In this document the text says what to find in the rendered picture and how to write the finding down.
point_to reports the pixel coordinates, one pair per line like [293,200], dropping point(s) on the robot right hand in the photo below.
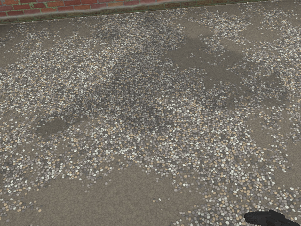
[268,218]

